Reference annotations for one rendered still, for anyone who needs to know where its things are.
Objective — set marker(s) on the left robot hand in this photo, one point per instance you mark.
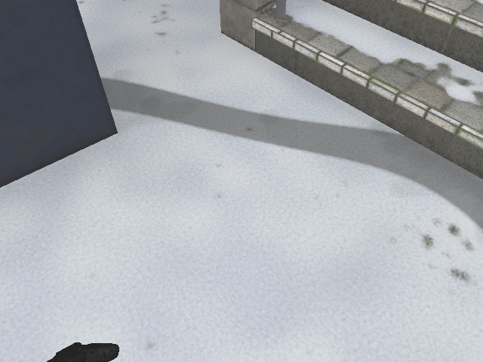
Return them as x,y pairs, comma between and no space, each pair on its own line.
94,352

